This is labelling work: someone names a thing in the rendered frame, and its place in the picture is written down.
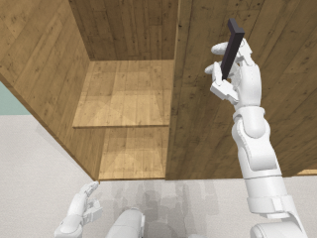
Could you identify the left robot hand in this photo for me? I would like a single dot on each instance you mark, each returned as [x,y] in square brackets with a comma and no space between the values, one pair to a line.
[89,210]

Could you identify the left robot forearm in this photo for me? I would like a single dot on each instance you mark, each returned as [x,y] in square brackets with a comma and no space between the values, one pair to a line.
[70,227]

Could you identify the robot left thigh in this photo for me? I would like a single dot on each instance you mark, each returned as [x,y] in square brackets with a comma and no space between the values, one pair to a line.
[130,224]

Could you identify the right robot forearm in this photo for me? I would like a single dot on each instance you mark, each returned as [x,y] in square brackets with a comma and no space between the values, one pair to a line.
[267,194]

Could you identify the handle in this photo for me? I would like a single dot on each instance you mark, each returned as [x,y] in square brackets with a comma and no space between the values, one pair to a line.
[237,34]

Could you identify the right robot hand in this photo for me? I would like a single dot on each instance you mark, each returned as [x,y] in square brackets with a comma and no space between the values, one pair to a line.
[246,78]

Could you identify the robot right upper arm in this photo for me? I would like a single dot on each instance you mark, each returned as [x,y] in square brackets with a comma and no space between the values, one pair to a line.
[282,229]

